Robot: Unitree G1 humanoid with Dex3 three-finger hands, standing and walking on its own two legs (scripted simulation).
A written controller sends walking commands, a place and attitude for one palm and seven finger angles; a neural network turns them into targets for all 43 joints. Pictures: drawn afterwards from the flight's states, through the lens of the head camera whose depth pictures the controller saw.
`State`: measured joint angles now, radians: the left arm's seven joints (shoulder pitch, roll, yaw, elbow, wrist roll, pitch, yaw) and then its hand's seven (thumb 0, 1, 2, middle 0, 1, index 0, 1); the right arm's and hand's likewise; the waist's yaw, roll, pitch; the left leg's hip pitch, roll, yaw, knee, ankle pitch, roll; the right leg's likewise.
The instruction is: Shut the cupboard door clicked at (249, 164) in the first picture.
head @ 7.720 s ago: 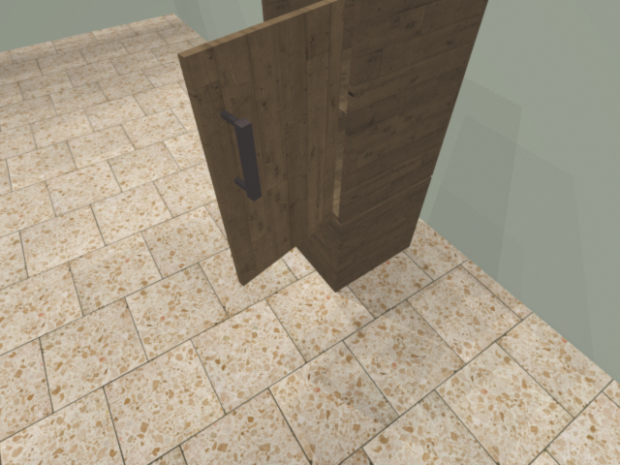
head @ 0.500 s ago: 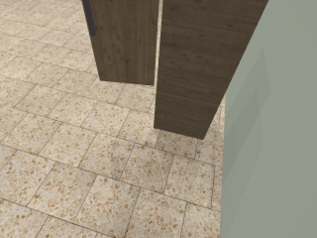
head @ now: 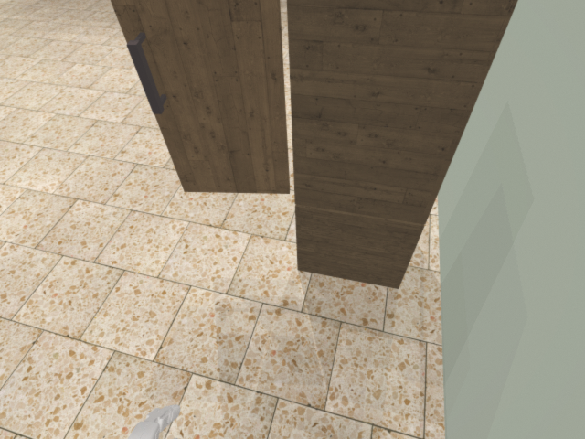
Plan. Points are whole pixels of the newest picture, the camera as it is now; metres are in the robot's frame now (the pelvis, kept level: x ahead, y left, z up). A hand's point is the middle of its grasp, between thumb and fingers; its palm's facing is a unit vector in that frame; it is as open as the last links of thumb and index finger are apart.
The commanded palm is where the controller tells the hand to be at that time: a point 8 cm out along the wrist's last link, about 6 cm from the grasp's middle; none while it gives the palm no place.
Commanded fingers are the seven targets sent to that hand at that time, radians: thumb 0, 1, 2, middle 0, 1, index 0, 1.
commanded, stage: take the last steps up to it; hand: left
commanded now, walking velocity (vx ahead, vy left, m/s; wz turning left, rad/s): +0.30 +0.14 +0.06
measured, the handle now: (150, 74) +0.82 +0.34 +0.08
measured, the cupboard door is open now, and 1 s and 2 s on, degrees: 100 100 100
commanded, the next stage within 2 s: come to a stop and stand still in 0.70 s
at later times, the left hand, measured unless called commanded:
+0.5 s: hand out of the picture +0.12 +0.28 -0.18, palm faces +0.08 -0.98 -0.17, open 7.3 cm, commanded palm none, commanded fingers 0.00 0.90 0.90 -0.20 -0.30 -0.20 -0.30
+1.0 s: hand (169, 278) +0.44 +0.27 -0.16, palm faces -0.09 -0.98 -0.19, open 7.4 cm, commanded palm none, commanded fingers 0.00 0.90 0.90 -0.20 -0.30 -0.20 -0.30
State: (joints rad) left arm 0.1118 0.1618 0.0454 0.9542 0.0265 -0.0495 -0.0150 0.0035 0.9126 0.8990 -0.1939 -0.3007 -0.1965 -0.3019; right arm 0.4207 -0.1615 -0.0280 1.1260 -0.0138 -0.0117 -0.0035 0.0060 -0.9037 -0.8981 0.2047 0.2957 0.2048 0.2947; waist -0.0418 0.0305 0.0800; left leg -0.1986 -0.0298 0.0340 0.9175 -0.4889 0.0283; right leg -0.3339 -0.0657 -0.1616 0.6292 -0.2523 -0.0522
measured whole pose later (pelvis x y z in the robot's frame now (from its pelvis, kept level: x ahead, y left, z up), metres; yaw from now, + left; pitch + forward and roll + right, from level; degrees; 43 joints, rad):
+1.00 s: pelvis +0.32 +0.11 +0.01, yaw -2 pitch +0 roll +0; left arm 0.11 0.16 0.02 1.01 0.02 -0.02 0.03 0.00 0.91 0.90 -0.19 -0.30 -0.20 -0.30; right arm 0.35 -0.12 -0.01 1.12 0.00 0.00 -0.04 0.01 -0.91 -0.90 0.20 0.30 0.20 0.29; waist -0.06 0.00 0.07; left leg -0.20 0.02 0.09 0.61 -0.45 -0.03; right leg -0.29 -0.03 -0.12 0.55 -0.26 -0.03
